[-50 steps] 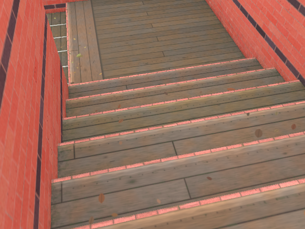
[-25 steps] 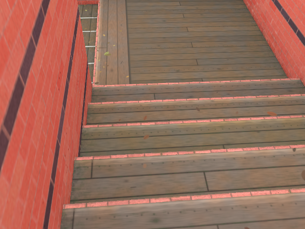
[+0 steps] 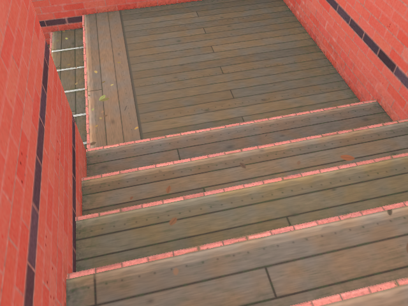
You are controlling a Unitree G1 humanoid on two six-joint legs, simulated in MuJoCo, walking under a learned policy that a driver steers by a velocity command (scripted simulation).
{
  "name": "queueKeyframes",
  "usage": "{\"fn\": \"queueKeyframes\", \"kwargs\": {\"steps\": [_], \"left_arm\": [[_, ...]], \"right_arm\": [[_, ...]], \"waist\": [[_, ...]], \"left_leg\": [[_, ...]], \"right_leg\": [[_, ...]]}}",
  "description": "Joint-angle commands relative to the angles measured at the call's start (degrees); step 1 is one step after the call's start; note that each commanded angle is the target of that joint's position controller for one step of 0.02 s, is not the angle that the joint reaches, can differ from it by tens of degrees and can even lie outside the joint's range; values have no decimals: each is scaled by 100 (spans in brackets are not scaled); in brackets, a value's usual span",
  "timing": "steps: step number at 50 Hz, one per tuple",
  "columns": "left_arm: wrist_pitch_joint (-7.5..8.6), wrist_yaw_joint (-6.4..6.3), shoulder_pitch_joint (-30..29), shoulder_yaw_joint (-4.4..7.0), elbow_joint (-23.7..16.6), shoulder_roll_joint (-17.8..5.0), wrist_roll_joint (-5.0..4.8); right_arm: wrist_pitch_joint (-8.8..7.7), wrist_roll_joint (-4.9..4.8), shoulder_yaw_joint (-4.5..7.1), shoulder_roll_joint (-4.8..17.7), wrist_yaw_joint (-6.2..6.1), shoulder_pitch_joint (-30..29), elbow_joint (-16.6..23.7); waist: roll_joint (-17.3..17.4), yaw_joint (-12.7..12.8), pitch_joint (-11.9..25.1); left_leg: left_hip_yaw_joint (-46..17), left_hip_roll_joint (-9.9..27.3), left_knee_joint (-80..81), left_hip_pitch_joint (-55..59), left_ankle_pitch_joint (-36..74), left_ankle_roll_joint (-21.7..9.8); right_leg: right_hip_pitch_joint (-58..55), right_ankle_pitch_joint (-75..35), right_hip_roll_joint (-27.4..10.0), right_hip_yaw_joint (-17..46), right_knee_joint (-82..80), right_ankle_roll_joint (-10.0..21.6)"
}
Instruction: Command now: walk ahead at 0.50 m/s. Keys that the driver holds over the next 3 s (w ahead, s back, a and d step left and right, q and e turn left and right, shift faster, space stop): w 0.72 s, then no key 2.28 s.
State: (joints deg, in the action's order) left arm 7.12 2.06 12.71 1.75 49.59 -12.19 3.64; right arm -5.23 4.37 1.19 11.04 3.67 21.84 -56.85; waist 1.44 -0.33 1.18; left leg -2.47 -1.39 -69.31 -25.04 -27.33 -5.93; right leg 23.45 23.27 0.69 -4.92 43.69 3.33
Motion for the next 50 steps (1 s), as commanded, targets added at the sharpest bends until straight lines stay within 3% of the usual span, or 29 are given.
{"fn": "queueKeyframes", "kwargs": {"steps": [1, 4, 5, 9, 10, 12, 13, 14, 15, 16, 17, 18, 20, 21, 22, 24, 25, 33, 34, 35, 36, 41, 42, 45, 46, 47, 48, 49, 50], "left_arm": [[-55, 94, 1066, -8, 304, -221, -27], [-180, -29, 848, -121, 439, 85, 97], [-27, -154, 663, 233, 336, -854, -370], [51, -292, 931, 252, 457, -646, -403], [25, -61, 1518, -134, 744, 177, 411], [-40, 15, 1853, -73, 901, -62, 344], [-63, -3, 1999, -60, 977, -232, 210], [-133, -251, 1400, 248, 574, -902, -216], [-266, -396, 1700, 252, 679, -907, -198], [-369, -528, 1818, 247, 809, -778, -96], [-384, -85, 2872, -130, 1372, -296, 277], [-375, 261, 2143, 22, 1221, -838, 272], [-155, 587, 3105, 57, 1250, -338, -43], [-26, 539, 2087, 9, 741, -306, -146], [-229, -203, 221, 164, 59, -483, -352], [-438, -508, -593, 200, -129, -597, -194], [-172, -147, 455, -145, 96, 85, 102], [-267, 149, 43, -13, -181, -262, 190], [-389, -48, -679, 29, -426, -290, -262], [-383, -143, -1232, 17, -517, -301, -265], [-314, 23, -1072, -181, -540, -10, 216], [-262, 456, -2097, -252, -622, 278, 45], [-266, 232, -2400, -129, -816, 204, -683], [-305, 26, -702, -7, -98, -178, -461], [-354, 209, 1011, 248, 414, -925, 114], [-342, 132, 1819, 552, 475, -1387, 271], [-397, 173, 2421, 537, 741, -1598, 221], [-423, 67, 1997, 385, 640, -1053, -136], [-431, -42, 1708, 366, 681, -1050, -388]], "right_arm": [[-23, 129, 119, 279, -125, -713, 748], [231, 298, -87, -282, -73, -246, 572], [314, -461, 400, 856, -242, -976, 832], [367, -478, 253, 367, -208, -1571, 791], [247, 294, -136, -289, -2, -842, 626], [239, 314, -34, 200, 82, -1214, 846], [213, 219, -13, 372, 94, -1560, 927], [276, -620, 216, 791, -205, -2595, 1065], [272, -662, 152, 723, -322, -2746, 1044], [242, -629, 177, 682, -377, -2132, 823], [122, 229, 56, 666, -113, -200, 119], [80, 177, 380, 1026, -35, 1516, -257], [77, 109, 507, 1696, 277, 1852, -213], [78, 80, 479, 1532, 336, 1436, -36], [259, -625, 763, 1970, -191, 1066, -162], [136, -500, 307, 918, -479, -106, 247], [-186, 224, -231, -433, -83, -365, 386], [-180, 101, -70, 527, 35, 873, -54], [-62, -650, 226, 1154, -282, 703, 171], [-13, -683, 198, 861, -463, 1096, -60], [-187, 190, -137, -26, -394, 2040, -546], [-27, -75, -152, -475, -460, 2524, -674], [4, -549, 77, 89, -500, 1298, -113], [113, -591, 135, 121, -511, 1223, -59], [14, 194, 107, 543, -89, 1723, -351], [-23, -1, 223, 716, 152, 1639, -414], [51, -49, 67, -320, 362, 3294, -774], [162, -1124, 346, 629, -409, 2059, -43], [281, -960, 269, 528, -706, 1520, 174]], "waist": [[142, 293, -293], [-311, -120, -324], [-330, -223, -459], [-468, 16, -277], [-296, 117, -581], [-314, 225, -859], [-262, 362, -853], [-605, 668, -763], [-611, 952, -844], [-578, 708, -856], [710, 149, -712], [617, -978, -388], [1549, -497, 1528], [961, -695, 901], [608, -502, 623], [-527, -188, -728], [-174, 335, -985], [103, -9, -225], [-39, 57, -90], [16, -315, -415], [75, -632, -584], [-248, -1106, -901], [-140, -796, -993], [-318, -170, -756], [-111, 370, -175], [-576, 998, -187], [-1832, 334, 2233], [-473, 653, 2299], [-279, 504, 2149]], "left_leg": [[-768, 537, -616, -2928, 906, -34], [-308, 671, 348, -1683, 2185, 2], [-437, 447, 1608, -1318, 3079, 259], [206, 251, 3172, 267, 5249, 388], [-234, 685, 3361, 453, 5752, 320], [89, 655, 3526, 315, 5135, 334], [159, 667, 3736, 174, 4738, 403], [786, 72, 4112, -236, 4429, 554], [433, 354, 4513, -80, 4195, 560], [358, 492, 5148, 281, 4304, 513], [-300, 1139, 5684, 1658, 5112, 361], [432, 692, 5288, 3271, 4753, 147], [-1357, 1886, 3221, 5905, 6614, -1256], [-1997, 2292, 4120, 5260, 4409, -1500], [-2878, 2974, 4875, 4358, 955, -1619], [-2356, 2552, 5223, 2106, 1092, -1237], [-1828, 2104, 5569, 389, 2125, -1271], [-793, 1361, 4237, 388, 3781, -1247], [-805, 1446, 4600, 780, 3550, -854], [-1237, 1478, 4164, 1558, 2700, -835], [-1466, 1693, 3445, 3620, 2505, -904], [-910, 894, 3043, 1844, 1850, -476], [-781, 765, 3452, 70, 1411, -431], [-74, 355, 1618, -149, 1452, -179], [-379, 530, 1195, -508, 1651, 238], [-235, 269, 82, -914, 1387, 687], [186, 3, -2751, -1225, -2116, 1036], [188, -118, -4177, -2304, -2868, 757], [107, 66, -4378, -2579, -2530, 642]], "right_leg": [[-1453, -1609, -2196, 3202, -2054, 1946], [-11, -1109, -1333, 1747, -2136, 1423], [-95, -988, -1102, 1472, -2124, 940], [475, -68, -761, 754, -1668, 586], [871, 109, -951, 830, -1053, 750], [498, 594, -1031, 1009, -646, 801], [106, 610, -1150, 1206, -447, 814], [-565, -217, -846, 963, -429, 709], [-865, -406, -832, 1094, 132, 689], [-1121, -669, -701, 1019, 843, 682], [-757, -27, -1120, 1678, 1923, 344], [-3, -676, -616, 1123, 3298, 336], [2950, 1926, 214, 837, 7002, 64], [4022, 1505, 121, 714, 7277, 117], [4480, 976, -222, 499, 6600, 111], [3703, -470, -779, 1077, 4265, 37], [2828, -2173, -1419, 1650, 3732, 292], [1507, -2362, -640, 361, 1753, -82], [1015, -2018, -419, 150, 1127, -76], [1774, -3002, -743, 688, 916, -96], [4036, -3101, -1180, 1372, 162, -96], [2476, -5880, -1060, 637, -2154, 42], [236, -5422, -354, 205, -1665, -195], [-1667, -5655, -309, 73, -2356, -176], [-3323, -6265, -701, 249, -2097, 48], [-4316, -6039, -876, 231, -2623, 381], [-6697, -9368, -2178, 845, -480, 1732], [-6206, -10841, -2945, 2124, -197, 1332], [-5570, -9310, -2817, 2017, -651, 1217]]}}
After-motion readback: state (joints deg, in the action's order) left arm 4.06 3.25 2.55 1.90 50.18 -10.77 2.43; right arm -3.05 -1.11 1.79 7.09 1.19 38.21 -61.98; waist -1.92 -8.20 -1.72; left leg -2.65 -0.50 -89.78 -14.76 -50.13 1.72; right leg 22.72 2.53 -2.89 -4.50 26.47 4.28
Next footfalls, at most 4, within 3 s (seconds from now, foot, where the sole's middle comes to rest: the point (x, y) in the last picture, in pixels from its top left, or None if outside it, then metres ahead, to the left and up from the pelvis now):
0.36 left None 0.30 0.16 -0.90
0.94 right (238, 290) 0.68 -0.09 -1.05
1.32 left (181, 292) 0.67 0.13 -1.05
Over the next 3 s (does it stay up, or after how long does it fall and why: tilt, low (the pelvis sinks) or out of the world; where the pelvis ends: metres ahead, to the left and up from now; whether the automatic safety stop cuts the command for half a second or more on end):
stays up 0.67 0.02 -0.28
